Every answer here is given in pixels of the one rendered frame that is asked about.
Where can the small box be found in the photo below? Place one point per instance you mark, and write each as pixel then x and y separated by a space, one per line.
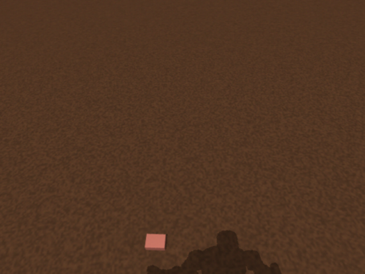
pixel 155 242

